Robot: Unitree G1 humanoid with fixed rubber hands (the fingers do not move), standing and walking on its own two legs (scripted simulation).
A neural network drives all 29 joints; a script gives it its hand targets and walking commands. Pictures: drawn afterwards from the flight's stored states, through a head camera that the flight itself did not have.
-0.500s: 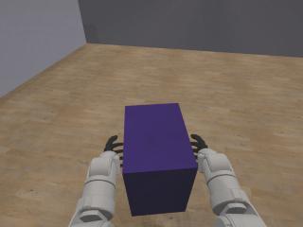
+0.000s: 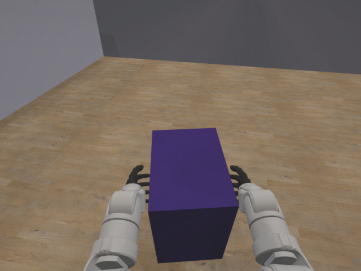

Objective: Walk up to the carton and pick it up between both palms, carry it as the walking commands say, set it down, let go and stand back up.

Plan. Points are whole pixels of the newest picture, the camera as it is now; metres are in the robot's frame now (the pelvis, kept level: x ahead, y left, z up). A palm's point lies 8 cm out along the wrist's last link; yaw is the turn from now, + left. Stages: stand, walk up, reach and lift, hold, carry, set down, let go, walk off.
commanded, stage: hold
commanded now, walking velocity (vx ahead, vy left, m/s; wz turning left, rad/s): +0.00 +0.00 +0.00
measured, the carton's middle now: (187, 194) +0.36 +0.00 -0.01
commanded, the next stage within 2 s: carry in 0.68 s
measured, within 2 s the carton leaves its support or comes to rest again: neither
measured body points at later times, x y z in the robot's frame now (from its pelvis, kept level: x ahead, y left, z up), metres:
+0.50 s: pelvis +0.00 +0.00 +0.00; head -0.07 +0.01 +0.44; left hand +0.31 +0.13 +0.05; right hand +0.32 -0.14 +0.05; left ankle +0.07 +0.10 -0.72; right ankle +0.04 -0.11 -0.72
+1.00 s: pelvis -0.02 +0.01 +0.00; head -0.10 +0.02 +0.44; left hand +0.28 +0.15 +0.09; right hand +0.29 -0.12 +0.10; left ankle +0.04 +0.12 -0.71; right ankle +0.04 -0.11 -0.72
